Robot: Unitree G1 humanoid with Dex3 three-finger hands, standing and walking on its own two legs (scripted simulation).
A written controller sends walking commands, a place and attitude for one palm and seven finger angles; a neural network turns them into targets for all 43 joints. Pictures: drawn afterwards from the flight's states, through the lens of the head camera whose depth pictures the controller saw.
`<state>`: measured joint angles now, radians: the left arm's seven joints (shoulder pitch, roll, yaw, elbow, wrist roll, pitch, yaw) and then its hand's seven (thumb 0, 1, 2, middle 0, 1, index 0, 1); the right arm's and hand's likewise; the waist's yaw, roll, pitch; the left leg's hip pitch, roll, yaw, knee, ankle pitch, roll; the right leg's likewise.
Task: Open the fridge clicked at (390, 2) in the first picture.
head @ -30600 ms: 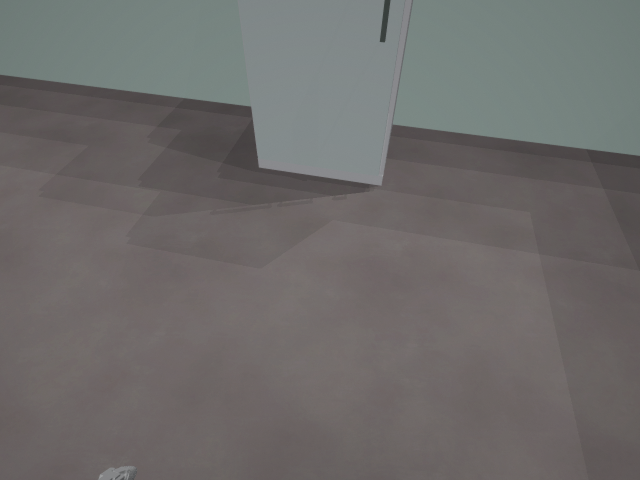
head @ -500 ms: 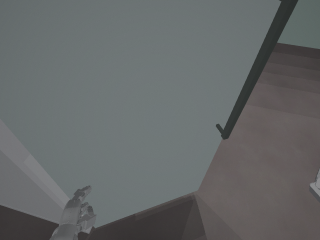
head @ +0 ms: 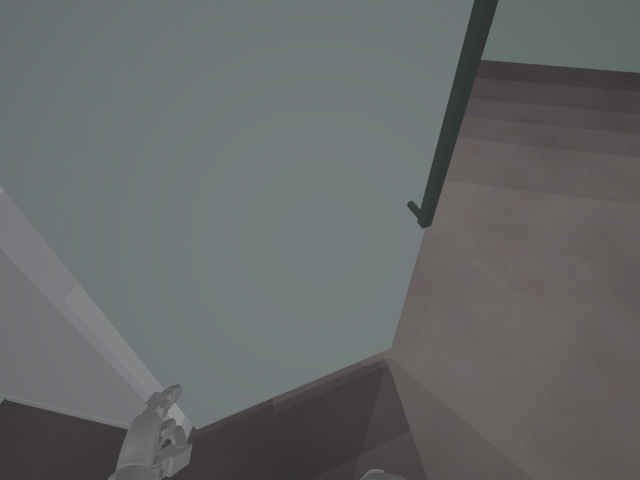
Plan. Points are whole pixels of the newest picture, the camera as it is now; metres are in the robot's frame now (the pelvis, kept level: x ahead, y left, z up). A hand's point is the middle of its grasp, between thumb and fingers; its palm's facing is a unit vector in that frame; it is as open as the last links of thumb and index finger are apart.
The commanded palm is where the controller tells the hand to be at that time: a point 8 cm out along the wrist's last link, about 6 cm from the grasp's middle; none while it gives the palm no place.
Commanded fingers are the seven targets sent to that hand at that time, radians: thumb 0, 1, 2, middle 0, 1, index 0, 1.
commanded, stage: step back with the hand held close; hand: right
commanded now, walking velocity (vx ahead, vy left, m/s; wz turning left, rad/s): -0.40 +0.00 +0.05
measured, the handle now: (444, 112) +0.57 -0.16 +0.18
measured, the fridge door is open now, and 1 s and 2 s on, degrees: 55 55 55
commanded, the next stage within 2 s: stop stepping back and stand still in 0.54 s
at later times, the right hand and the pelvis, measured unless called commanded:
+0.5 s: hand out of the picture +0.09 -0.27 +0.19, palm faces +0.39 +0.82 -0.42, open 7.4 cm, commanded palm +0.03 -0.31 +0.20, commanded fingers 0.00 -0.90 -0.90 0.20 0.30 0.20 0.30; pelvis -0.13 -0.02 +0.01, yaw +5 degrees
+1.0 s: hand out of the picture -0.07 -0.29 +0.19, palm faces +0.39 +0.82 -0.42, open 7.4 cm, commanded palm -0.11 -0.32 +0.20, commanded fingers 0.00 -0.90 -0.90 0.20 0.30 0.20 0.30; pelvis -0.28 -0.04 +0.02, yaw +5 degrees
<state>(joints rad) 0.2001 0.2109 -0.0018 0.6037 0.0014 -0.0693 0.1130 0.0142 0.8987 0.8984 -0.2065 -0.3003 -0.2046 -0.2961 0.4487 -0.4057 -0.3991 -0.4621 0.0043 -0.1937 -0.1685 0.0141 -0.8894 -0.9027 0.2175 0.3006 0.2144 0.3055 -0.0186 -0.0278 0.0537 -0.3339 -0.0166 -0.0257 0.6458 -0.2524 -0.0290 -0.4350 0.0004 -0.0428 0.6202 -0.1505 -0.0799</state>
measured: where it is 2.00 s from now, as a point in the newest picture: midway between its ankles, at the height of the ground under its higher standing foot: outside the picture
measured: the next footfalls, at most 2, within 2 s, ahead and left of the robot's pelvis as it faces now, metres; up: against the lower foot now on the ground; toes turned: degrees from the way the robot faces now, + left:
left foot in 0.02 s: +0.05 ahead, +0.14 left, +0.00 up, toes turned -3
right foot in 0.26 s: +0.04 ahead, -0.11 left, +0.00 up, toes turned -1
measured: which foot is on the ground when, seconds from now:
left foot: up 0.00-0.00, down 0.02-0.26, up 0.28-0.56, down 0.58-1.00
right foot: down 0.00-0.10, up 0.12-0.24, down 0.26-0.56, up 0.58-0.76, down 0.78-1.00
